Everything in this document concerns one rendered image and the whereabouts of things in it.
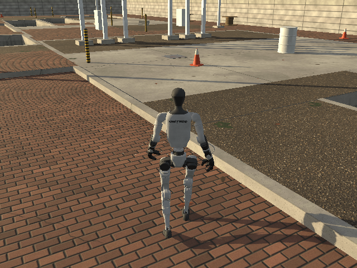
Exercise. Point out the robot left thigh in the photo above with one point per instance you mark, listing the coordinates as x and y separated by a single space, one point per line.
165 166

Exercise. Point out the robot left foot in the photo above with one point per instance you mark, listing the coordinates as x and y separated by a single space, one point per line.
167 233

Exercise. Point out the robot right hand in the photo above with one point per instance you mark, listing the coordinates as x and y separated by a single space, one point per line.
210 162

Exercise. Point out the left robot upper arm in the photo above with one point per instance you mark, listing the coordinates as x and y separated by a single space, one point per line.
158 126

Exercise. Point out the robot right forearm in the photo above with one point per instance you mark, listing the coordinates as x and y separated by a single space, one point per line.
206 149

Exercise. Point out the robot left hand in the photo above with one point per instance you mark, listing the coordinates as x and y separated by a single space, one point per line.
154 152

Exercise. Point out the robot left forearm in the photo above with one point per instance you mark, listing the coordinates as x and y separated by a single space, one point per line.
152 145

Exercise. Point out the right robot upper arm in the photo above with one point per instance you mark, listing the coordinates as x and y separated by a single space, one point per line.
198 127

